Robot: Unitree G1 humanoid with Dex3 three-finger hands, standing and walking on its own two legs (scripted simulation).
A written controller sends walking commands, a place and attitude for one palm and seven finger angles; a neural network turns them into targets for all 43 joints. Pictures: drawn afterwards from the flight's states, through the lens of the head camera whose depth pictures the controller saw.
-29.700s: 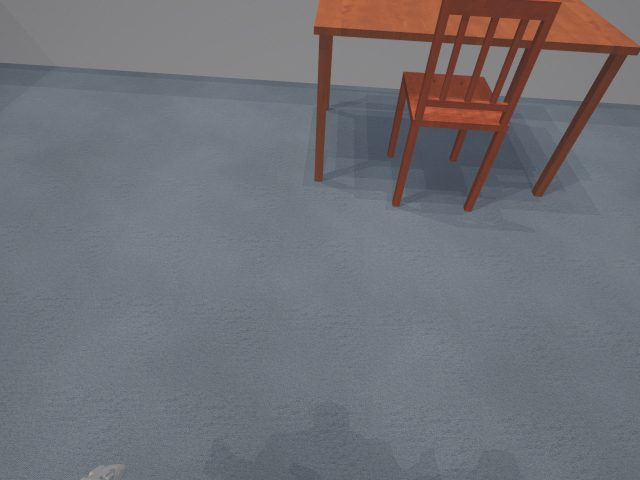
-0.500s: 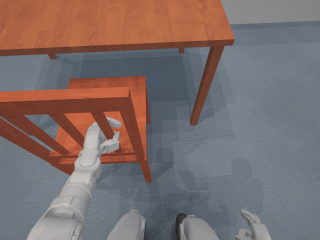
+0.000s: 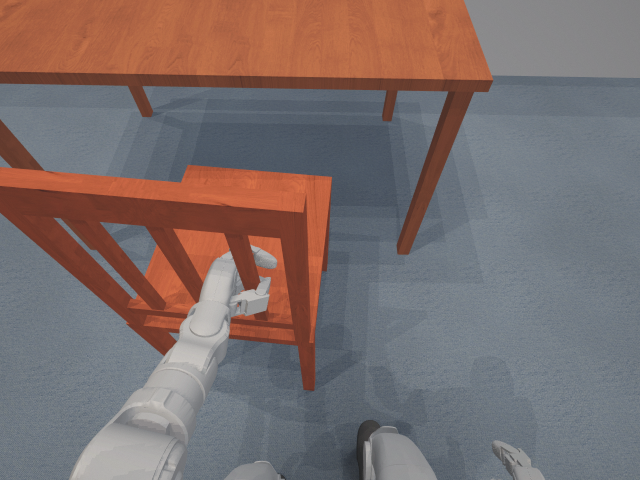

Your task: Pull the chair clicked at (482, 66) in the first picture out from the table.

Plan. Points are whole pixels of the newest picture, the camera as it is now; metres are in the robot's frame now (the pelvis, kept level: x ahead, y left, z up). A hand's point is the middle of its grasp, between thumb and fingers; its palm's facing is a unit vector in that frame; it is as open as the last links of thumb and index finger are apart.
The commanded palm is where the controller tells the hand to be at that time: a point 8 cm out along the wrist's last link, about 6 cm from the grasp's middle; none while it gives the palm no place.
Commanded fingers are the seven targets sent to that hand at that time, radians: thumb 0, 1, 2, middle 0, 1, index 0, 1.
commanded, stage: step backward, pulling the chair out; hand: left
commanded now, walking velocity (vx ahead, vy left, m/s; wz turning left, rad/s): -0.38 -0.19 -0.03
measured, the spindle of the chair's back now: (188, 274) +0.39 +0.20 -0.06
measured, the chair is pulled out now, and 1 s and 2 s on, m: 0.31 0.51 0.57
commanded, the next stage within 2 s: stop walking, hand still on the chair in 0.80 s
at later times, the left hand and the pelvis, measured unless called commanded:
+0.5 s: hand (269, 351) +0.28 +0.07 -0.05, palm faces -0.09 -0.98 -0.18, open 5.4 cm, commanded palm +0.26 +0.13 -0.05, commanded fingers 0.00 0.90 0.90 -0.50 -1.45 -0.50 -1.45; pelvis -0.09 -0.01 +0.02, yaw -2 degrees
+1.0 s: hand (245, 455) +0.16 +0.09 -0.05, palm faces -0.19 -0.97 -0.16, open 5.4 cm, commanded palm +0.15 +0.15 -0.04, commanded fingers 0.00 0.90 0.90 -0.50 -1.45 -0.50 -1.45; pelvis -0.20 +0.03 +0.00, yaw -3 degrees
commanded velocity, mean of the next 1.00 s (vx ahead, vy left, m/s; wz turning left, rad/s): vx -0.27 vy -0.04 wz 0.00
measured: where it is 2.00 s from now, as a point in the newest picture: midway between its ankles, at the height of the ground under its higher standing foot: outside the picture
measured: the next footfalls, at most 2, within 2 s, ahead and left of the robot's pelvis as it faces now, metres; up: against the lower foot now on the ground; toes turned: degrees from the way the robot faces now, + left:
right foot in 0.22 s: +0.01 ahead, -0.14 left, +0.00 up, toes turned -3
left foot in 0.58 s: -0.16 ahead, +0.16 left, +0.00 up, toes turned -1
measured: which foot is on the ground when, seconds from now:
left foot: down 0.00-0.26, up 0.28-0.56, down 0.58-1.00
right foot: up 0.00-0.20, down 0.22-0.62, up 0.64-0.72, down 0.74-1.00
